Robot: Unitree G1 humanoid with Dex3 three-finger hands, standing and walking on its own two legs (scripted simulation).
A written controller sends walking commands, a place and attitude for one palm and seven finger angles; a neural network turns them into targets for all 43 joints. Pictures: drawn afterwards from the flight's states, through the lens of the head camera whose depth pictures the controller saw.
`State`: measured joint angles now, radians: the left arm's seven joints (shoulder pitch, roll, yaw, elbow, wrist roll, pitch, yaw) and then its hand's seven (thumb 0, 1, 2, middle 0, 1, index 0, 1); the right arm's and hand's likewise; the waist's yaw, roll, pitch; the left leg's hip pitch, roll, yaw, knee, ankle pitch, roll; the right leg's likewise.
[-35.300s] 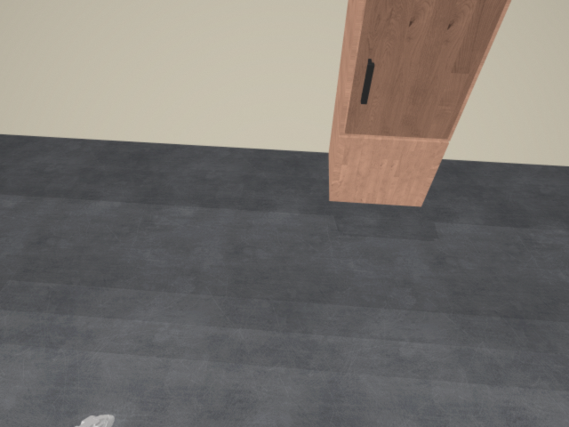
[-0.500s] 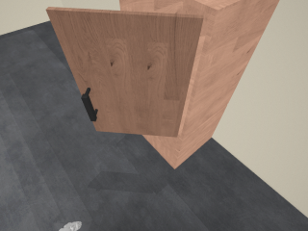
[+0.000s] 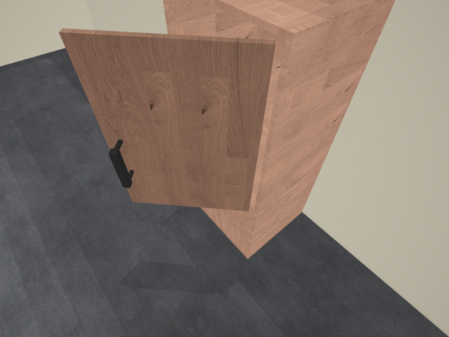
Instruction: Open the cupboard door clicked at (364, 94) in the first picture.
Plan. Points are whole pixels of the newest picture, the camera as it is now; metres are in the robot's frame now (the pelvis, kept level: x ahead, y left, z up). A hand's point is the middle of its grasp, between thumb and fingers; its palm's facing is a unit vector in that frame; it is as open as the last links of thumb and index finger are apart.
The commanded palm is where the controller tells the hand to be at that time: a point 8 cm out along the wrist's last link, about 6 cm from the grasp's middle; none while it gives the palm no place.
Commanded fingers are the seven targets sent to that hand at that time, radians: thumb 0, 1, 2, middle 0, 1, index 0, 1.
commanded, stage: look again from close up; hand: left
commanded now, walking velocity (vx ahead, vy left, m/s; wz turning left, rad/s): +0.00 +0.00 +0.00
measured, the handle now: (123, 164) +0.56 +0.32 -0.11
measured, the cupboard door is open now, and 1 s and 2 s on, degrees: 45 45 45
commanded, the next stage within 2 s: shuffle to correct the standing spot in 0.54 s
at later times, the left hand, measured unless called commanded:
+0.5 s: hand out of the picture +0.02 +0.19 -0.18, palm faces +0.01 -0.98 -0.21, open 7.4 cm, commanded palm none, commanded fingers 0.00 0.90 0.90 -0.20 -0.30 -0.20 -0.30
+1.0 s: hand out of the picture +0.02 +0.24 -0.19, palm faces +0.03 -0.97 -0.24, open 7.4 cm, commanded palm none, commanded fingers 0.00 0.90 0.90 -0.20 -0.30 -0.20 -0.30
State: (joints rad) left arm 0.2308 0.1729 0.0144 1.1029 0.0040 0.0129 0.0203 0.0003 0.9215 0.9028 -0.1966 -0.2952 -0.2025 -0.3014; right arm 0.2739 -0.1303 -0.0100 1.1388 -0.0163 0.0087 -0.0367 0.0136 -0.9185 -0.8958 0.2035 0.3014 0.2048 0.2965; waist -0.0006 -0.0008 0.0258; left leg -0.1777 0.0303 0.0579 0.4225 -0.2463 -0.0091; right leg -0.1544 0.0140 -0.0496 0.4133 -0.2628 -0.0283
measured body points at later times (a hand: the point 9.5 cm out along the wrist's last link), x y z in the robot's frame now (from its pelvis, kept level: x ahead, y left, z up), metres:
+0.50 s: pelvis +0.00 +0.01 -0.01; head +0.01 +0.01 +0.44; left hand +0.02 +0.24 -0.16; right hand +0.04 -0.22 -0.16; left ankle -0.01 +0.12 -0.74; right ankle -0.03 -0.10 -0.74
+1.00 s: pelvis -0.01 +0.04 -0.01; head +0.02 +0.05 +0.44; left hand +0.02 +0.29 -0.17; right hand +0.03 -0.20 -0.16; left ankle -0.01 +0.12 -0.74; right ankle -0.03 -0.10 -0.74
